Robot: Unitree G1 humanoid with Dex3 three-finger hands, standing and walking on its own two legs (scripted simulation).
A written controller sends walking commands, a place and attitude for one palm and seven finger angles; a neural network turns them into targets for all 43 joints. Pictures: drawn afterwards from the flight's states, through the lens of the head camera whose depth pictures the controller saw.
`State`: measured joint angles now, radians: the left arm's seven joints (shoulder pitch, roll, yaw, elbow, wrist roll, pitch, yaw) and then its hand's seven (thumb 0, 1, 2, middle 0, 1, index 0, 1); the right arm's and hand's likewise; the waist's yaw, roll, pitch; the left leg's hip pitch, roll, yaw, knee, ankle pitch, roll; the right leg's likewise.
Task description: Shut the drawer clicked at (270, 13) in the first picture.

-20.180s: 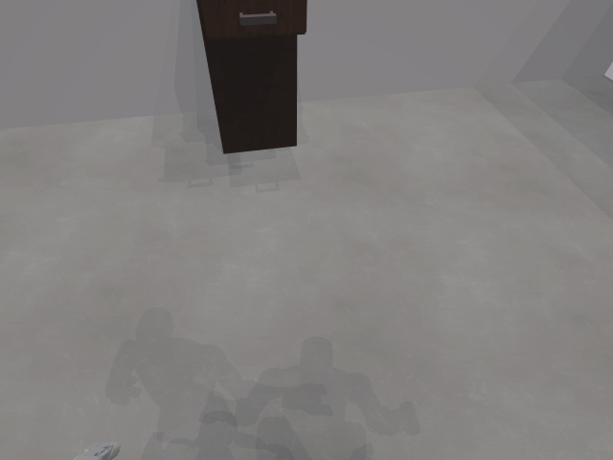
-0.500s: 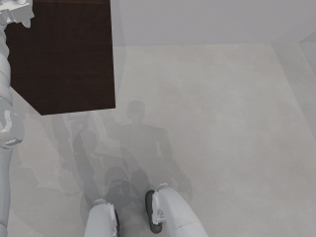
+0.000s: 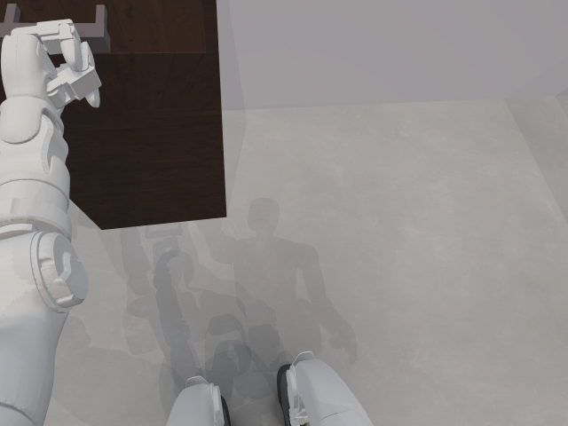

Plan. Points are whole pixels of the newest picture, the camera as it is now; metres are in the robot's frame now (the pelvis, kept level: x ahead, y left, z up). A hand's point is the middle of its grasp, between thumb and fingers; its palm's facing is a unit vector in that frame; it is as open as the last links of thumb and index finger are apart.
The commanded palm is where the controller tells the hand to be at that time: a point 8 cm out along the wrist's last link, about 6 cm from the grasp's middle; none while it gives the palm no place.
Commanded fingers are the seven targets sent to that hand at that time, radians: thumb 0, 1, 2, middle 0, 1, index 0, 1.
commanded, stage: draw the hand back to the body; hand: left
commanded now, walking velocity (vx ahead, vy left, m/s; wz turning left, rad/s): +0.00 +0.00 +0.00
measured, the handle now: (57, 25) +0.64 +0.21 +0.08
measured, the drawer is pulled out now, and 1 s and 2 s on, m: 0.00 0.00 0.00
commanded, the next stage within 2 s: step back with the hand held close in 1.42 s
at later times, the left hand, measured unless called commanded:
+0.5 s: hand (20, 148) +0.42 +0.20 +0.13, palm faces +0.03 -1.00 -0.03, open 3.3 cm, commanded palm +0.38 +0.24 +0.15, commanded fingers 0.00 0.90 0.90 -1.40 -1.60 -1.40 -1.60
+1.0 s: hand out of the picture +0.26 +0.22 +0.20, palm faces +0.36 -0.89 -0.28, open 3.3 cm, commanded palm +0.21 +0.26 +0.22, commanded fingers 0.00 0.90 0.90 -1.40 -1.60 -1.40 -1.60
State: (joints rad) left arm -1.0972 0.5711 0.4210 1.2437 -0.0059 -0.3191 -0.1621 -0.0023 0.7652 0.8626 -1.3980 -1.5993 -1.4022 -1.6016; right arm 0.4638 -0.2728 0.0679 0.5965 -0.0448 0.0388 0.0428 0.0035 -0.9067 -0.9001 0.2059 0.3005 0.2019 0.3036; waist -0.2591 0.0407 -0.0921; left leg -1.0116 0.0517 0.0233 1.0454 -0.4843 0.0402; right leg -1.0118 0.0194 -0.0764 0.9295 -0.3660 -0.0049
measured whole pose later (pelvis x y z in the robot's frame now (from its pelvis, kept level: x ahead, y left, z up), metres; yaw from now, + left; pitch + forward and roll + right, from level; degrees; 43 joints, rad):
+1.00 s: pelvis +0.03 -0.01 +0.08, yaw +4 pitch -3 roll +0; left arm 0.21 0.29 0.17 -0.15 -0.08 -0.03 0.09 0.02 0.89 0.90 -1.40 -1.60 -1.40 -1.60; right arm 0.18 -0.22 0.07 0.58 0.02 -0.02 -0.05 0.01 -0.91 -0.90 0.21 0.30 0.20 0.30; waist 0.05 0.07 0.00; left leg -0.08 -0.01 0.02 0.42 -0.28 0.02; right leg -0.12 -0.01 -0.07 0.41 -0.24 -0.01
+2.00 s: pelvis -0.01 +0.00 +0.07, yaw +4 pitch +1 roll +0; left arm 0.63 0.39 0.35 -0.54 -0.05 -0.16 0.13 0.02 0.89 0.89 -1.40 -1.60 -1.41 -1.60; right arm 0.18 -0.22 -0.02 0.55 0.01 0.01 -0.08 0.01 -0.91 -0.90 0.20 0.30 0.20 0.30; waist 0.01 0.02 0.03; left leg -0.27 -0.03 0.02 0.49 -0.24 0.04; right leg -0.29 -0.04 -0.07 0.46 -0.19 0.01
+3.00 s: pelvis -0.13 -0.01 +0.07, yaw +3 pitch +6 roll -3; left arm 0.61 0.41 0.38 -0.63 -0.06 -0.28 0.13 0.02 0.89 0.90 -1.41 -1.60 -1.41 -1.60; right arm 0.17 -0.14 0.02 0.62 -0.04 -0.13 -0.03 0.01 -0.90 -0.90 0.21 0.30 0.20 0.30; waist 0.02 -0.02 -0.05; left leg -0.49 0.05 0.02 0.35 0.04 0.03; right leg -0.14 0.04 -0.01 0.45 -0.41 -0.01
